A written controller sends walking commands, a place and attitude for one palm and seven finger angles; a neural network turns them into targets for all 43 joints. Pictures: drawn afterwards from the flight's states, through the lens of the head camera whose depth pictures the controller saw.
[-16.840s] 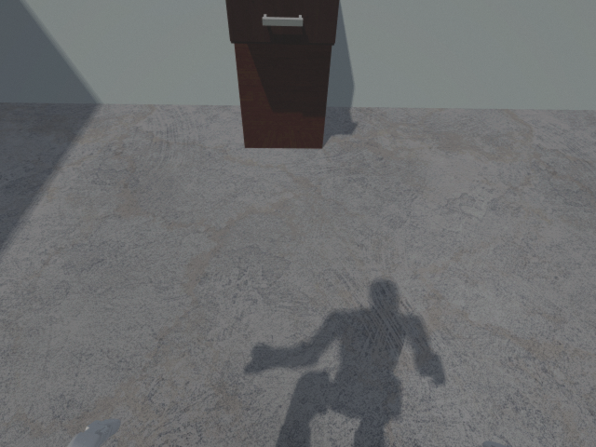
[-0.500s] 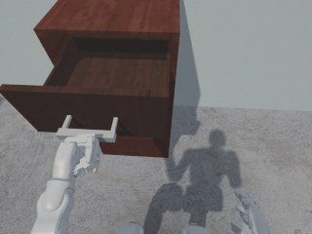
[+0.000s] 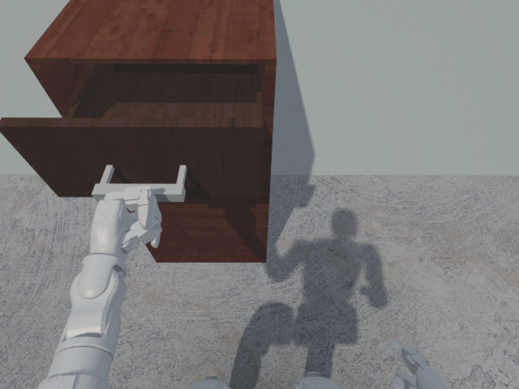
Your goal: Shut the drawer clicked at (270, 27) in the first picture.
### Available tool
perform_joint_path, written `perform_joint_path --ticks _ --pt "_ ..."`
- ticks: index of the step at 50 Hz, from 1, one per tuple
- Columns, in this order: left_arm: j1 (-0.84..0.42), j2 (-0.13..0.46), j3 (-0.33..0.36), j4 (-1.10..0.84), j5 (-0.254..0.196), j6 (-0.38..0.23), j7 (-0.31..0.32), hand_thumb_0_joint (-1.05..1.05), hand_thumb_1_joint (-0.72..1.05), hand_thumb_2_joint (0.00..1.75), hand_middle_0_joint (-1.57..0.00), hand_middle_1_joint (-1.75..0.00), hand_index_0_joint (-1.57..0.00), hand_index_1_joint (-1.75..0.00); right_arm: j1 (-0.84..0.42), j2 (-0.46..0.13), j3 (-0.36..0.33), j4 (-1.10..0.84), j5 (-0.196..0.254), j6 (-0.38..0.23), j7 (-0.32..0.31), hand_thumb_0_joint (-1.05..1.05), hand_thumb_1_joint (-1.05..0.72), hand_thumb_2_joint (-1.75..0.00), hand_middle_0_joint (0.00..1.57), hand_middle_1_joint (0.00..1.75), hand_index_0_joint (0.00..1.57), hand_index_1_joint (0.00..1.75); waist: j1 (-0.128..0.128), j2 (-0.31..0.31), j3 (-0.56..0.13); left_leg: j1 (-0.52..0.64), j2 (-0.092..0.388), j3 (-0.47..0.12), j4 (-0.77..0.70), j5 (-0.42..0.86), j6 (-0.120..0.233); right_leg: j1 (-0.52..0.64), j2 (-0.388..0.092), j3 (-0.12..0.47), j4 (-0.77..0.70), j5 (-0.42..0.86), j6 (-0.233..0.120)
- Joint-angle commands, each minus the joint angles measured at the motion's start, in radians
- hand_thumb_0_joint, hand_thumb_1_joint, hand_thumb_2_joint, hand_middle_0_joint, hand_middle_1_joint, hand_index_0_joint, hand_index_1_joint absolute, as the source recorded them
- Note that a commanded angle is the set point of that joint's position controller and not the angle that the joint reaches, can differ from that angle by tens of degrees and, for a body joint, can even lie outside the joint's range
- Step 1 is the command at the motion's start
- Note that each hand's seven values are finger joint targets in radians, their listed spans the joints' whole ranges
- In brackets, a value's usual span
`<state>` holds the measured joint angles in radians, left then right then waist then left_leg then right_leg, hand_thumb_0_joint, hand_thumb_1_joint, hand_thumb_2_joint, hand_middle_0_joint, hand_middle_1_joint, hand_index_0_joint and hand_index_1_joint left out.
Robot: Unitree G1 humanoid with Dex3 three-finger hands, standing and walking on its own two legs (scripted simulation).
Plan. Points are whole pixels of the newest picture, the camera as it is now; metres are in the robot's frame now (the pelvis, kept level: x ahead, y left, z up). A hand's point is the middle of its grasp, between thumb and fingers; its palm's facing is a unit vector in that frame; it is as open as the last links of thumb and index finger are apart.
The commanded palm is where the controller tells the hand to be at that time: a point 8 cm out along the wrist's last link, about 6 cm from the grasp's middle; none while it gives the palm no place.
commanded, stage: push the drawer shut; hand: left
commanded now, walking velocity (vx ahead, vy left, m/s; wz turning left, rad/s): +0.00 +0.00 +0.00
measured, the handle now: (142, 182) +0.43 +0.20 +0.06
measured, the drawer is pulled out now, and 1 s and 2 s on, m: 0.16 0.05 0.00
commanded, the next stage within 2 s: pull the fist back off the drawer in 1.82 s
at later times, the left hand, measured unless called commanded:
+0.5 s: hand (160, 195) +0.40 +0.16 +0.06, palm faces -0.01 -1.00 -0.05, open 3.1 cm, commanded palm +0.38 +0.22 +0.06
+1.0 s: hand (168, 164) +0.46 +0.16 +0.06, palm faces +0.00 -1.00 -0.03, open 3.2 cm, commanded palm +0.44 +0.22 +0.06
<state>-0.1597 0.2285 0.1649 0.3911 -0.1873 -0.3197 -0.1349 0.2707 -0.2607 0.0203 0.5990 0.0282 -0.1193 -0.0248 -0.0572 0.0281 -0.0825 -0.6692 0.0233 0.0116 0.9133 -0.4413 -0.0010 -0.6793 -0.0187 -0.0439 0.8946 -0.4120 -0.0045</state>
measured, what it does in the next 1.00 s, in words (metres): stands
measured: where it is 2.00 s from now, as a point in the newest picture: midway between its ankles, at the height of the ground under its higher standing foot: outside the picture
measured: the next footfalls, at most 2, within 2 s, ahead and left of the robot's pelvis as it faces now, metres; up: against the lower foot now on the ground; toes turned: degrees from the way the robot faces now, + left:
none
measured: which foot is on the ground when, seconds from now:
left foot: down 0.00-1.00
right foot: down 0.00-1.00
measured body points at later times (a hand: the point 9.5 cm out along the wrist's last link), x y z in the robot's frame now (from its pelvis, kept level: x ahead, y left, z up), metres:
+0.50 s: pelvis -0.01 +0.00 +0.00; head +0.07 +0.00 +0.44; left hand +0.39 +0.22 +0.06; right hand +0.10 -0.25 -0.12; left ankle +0.00 +0.12 -0.69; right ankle +0.02 -0.12 -0.69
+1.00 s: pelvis -0.01 +0.01 -0.01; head +0.09 +0.01 +0.42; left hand +0.46 +0.21 +0.07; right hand +0.03 -0.26 -0.13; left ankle +0.00 +0.12 -0.69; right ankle +0.02 -0.12 -0.69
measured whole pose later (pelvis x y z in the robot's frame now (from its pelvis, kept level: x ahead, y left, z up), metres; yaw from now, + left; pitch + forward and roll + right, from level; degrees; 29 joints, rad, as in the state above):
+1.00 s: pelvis -0.01 +0.01 -0.01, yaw -1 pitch +17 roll -1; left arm -0.75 0.36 0.33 1.02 -0.11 -0.42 -0.16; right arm 0.34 -0.26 0.02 0.65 0.00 -0.02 -0.01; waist -0.13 0.03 -0.09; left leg -0.84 0.04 0.02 0.99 -0.44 0.01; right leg -0.85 -0.01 -0.04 0.95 -0.40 0.00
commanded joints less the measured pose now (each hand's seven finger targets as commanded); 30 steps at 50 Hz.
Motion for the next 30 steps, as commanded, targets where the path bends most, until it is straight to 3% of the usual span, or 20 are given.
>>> perform_joint_path --ticks 1,2,3,5,10,14,23,24,26,27,28,30 --pt "-0.276 0.153 0.070 -0.193 -0.012 -0.083 -0.001 0.00 0.90 0.90 -1.40 -1.60 -1.40 -1.60 -0.006 -0.122 -0.056 -0.126 0.001 -0.036 -0.003 0.00 -0.90 -0.90 0.20 0.30 0.20 0.30 0.006 0.008 -0.297 0.116 -0.025 -0.008 -0.126 0.259 0.009 0.201 0.015 0.021 -0.109 0.289 -0.013" --pt "-0.292 0.143 0.062 -0.191 -0.016 -0.085 -0.002 0.00 0.90 0.90 -1.40 -1.60 -1.40 -1.60 -0.001 -0.123 -0.056 -0.123 0.000 -0.034 -0.002 0.00 -0.90 -0.90 0.20 0.30 0.20 0.30 0.001 0.006 -0.301 0.120 -0.025 -0.009 -0.126 0.263 0.009 0.199 0.015 0.019 -0.110 0.295 -0.012" --pt "-0.303 0.169 0.083 -0.162 -0.017 -0.085 -0.001 0.00 0.90 0.90 -1.40 -1.60 -1.40 -1.60 0.005 -0.129 -0.057 -0.118 0.001 -0.030 -0.004 0.00 -0.90 -0.90 0.20 0.30 0.20 0.30 -0.004 -0.032 -0.283 0.103 -0.022 -0.013 -0.126 0.259 0.011 0.196 0.019 0.018 -0.111 0.286 -0.011" --pt "-0.374 0.181 0.085 -0.146 -0.012 -0.090 -0.003 0.00 0.90 0.90 -1.40 -1.60 -1.40 -1.60 0.013 -0.130 -0.058 -0.105 0.001 -0.023 -0.006 0.00 -0.90 -0.90 0.20 0.30 0.20 0.30 -0.016 -0.021 -0.290 0.103 -0.021 -0.015 -0.120 0.257 0.010 0.185 0.018 0.022 -0.105 0.293 -0.009" --pt "-0.439 0.198 0.099 -0.110 -0.009 -0.099 -0.009 0.00 0.90 0.90 -1.40 -1.60 -1.40 -1.60 0.026 -0.130 -0.059 -0.094 -0.001 -0.011 -0.007 0.00 -0.90 -0.90 0.20 0.30 0.20 0.30 -0.015 -0.004 -0.332 0.116 -0.022 -0.014 -0.115 0.277 0.010 0.194 0.017 0.024 -0.097 0.311 -0.010" --pt "-0.547 0.190 0.083 -0.031 -0.006 -0.100 -0.013 0.00 0.90 0.90 -1.40 -1.60 -1.40 -1.60 0.031 -0.133 -0.054 -0.078 0.000 -0.002 -0.010 0.00 -0.90 -0.90 0.20 0.30 0.20 0.30 -0.038 -0.028 -0.300 0.093 -0.022 -0.019 -0.110 0.222 0.014 0.154 0.020 0.025 -0.106 0.254 -0.007" --pt "-0.683 0.260 0.134 0.082 0.003 -0.112 -0.021 0.00 0.90 0.90 -1.40 -1.60 -1.40 -1.60 0.057 -0.137 -0.051 -0.068 -0.005 0.019 -0.013 0.00 -0.90 -0.90 0.20 0.30 0.20 0.30 -0.031 0.001 -0.374 0.089 -0.025 -0.021 -0.103 0.233 0.015 0.174 0.022 0.031 -0.093 0.268 -0.013" --pt "-0.678 0.247 0.130 0.103 0.004 -0.111 -0.024 0.00 0.90 0.90 -1.40 -1.60 -1.40 -1.60 0.060 -0.135 -0.051 -0.069 -0.004 0.021 -0.011 0.00 -0.90 -0.90 0.20 0.30 0.20 0.30 -0.031 0.004 -0.380 0.097 -0.025 -0.019 -0.101 0.244 0.014 0.170 0.023 0.030 -0.093 0.277 -0.013" --pt "-0.729 0.247 0.128 0.163 0.002 -0.109 -0.026 0.00 0.90 0.90 -1.40 -1.60 -1.40 -1.60 0.065 -0.137 -0.049 -0.058 -0.003 0.027 -0.011 0.00 -0.90 -0.90 0.20 0.30 0.20 0.30 -0.049 -0.021 -0.340 0.067 -0.024 -0.016 -0.098 0.207 0.015 0.146 0.024 0.031 -0.104 0.247 -0.009" --pt "-0.756 0.275 0.151 0.182 0.003 -0.113 -0.025 0.00 0.90 0.90 -1.40 -1.60 -1.40 -1.60 0.070 -0.140 -0.049 -0.054 -0.004 0.030 -0.010 0.00 -0.90 -0.90 0.20 0.30 0.20 0.30 -0.046 -0.014 -0.333 0.047 -0.025 -0.015 -0.097 0.190 0.015 0.145 0.023 0.037 -0.105 0.231 -0.009" --pt "-0.766 0.295 0.164 0.194 0.007 -0.119 -0.024 0.00 0.90 0.90 -1.40 -1.60 -1.40 -1.60 0.077 -0.142 -0.050 -0.054 -0.005 0.032 -0.011 0.00 -0.90 -0.90 0.20 0.30 0.20 0.30 -0.045 -0.020 -0.335 0.043 -0.024 -0.015 -0.094 0.193 0.018 0.146 0.026 0.038 -0.101 0.233 -0.010" --pt "-0.791 0.280 0.151 0.199 0.013 -0.130 -0.026 0.00 0.90 0.90 -1.40 -1.60 -1.40 -1.60 0.083 -0.140 -0.052 -0.057 -0.006 0.034 -0.007 0.00 -0.90 -0.90 0.20 0.30 0.20 0.30 -0.044 -0.004 -0.364 0.059 -0.025 -0.016 -0.096 0.204 0.017 0.145 0.025 0.035 -0.095 0.241 -0.012"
